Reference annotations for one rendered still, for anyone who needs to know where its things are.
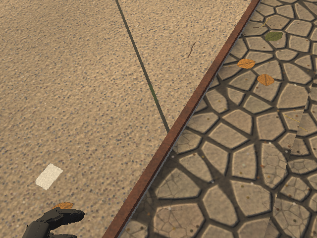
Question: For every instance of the robot left hand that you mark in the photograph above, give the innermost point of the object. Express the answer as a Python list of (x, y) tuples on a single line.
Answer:
[(51, 220)]

